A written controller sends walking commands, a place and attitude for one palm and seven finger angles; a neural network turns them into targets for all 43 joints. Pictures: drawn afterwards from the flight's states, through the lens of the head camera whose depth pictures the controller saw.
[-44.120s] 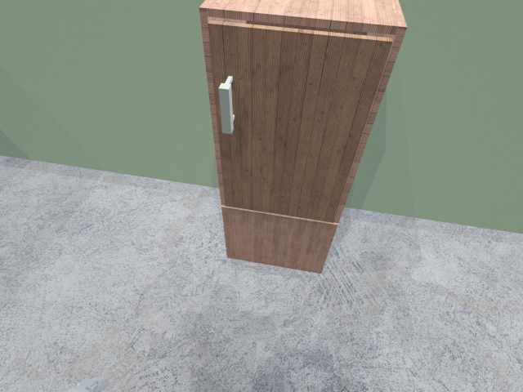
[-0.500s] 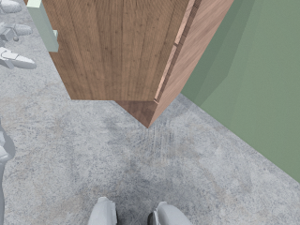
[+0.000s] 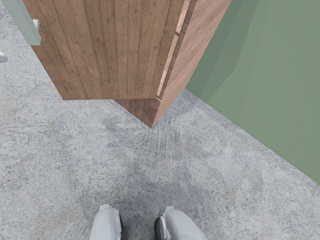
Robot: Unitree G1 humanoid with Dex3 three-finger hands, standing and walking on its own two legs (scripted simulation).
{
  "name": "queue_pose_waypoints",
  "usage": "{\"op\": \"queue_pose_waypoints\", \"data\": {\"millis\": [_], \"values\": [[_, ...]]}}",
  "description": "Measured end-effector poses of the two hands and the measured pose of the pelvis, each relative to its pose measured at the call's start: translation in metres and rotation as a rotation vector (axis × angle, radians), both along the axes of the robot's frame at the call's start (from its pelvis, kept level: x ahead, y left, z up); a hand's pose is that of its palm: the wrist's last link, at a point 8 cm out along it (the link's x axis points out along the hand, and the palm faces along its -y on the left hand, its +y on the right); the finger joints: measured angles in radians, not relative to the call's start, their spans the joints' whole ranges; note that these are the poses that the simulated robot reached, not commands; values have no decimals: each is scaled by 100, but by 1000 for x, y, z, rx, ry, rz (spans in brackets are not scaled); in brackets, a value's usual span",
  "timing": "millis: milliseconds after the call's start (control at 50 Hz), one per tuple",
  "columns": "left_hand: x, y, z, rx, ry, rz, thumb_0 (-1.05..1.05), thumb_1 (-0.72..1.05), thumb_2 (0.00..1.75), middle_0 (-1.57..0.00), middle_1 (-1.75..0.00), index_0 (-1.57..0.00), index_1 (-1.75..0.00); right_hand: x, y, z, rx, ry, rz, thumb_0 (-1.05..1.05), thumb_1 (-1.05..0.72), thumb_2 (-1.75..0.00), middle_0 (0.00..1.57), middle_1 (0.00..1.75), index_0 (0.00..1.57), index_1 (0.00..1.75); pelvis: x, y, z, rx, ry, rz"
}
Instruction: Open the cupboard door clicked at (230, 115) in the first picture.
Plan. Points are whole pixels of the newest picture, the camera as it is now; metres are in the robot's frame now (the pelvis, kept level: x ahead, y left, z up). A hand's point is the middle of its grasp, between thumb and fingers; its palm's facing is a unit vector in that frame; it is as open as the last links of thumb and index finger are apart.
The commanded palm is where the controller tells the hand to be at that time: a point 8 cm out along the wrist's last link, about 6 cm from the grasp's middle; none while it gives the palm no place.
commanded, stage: slide the fingers in behind the handle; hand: left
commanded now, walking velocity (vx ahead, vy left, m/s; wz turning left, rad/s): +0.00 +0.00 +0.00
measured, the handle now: (23, 9) +0.59 +0.22 +0.12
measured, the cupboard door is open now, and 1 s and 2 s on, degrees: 43 43 43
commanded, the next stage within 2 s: close the thumb around the handle in 1.70 s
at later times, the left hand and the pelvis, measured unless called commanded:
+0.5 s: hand out of the picture +0.54 +0.25 +0.12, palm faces -0.01 -1.00 +0.01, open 14.0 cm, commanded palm +0.53 +0.28 +0.11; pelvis +0.01 +0.01 +0.01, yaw +1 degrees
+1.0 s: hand (20, 29) +0.54 +0.22 +0.12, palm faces +0.00 -1.00 +0.00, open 14.0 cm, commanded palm +0.53 +0.25 +0.11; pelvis +0.00 -0.01 +0.01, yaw +1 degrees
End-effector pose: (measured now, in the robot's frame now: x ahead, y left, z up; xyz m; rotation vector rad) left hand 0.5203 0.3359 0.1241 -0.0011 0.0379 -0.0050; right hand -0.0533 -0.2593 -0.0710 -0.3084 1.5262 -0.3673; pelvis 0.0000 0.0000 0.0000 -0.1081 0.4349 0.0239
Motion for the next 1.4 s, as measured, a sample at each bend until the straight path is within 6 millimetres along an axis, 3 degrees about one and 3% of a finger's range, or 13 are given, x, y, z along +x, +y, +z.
{"op": "queue_pose_waypoints", "data": {"millis": [160, 500, 720, 1020, 1400], "values": [[3, -7, -8, -12, 14, -5, -1, -50, 30, -30, -120, -30, -120, 10, 0, 3, -7, -21, 16, 1, -90, -90, 20, 30, 20, 30, 2, 4, 1, -1, 2, 2], [-2, -27, -2, -5, -6, -1, -1, -50, 30, -30, -120, -30, -120, 38, 5, -2, 39, -97, 47, 0, -90, -90, 20, 30, 20, 30, 8, 6, 7, 8, -30, 9], [-3, -53, -5, -11, 5, -2, -1, -50, 30, -30, -120, -30, -120, 33, -1, -6, 53, -107, 40, 0, -90, -90, 20, 30, 20, 30, 4, 0, 7, 19, -41, 8], [-2, -65, -2, 2, -7, 5, -1, -50, 30, -30, -120, -30, -120, 13, -14, -5, 48, -62, 10, 1, -90, -90, 20, 30, 20, 30, 2, -12, 6, 26, -39, 4], [1, -85, -7, -8, 2, 8, -1, -50, 30, -30, -120, -30, -120, 32, -15, -9, 66, -110, 25, 1, -90, -90, 20, 30, 20, 30, 7, -13, 8, 32, -44, 5]]}}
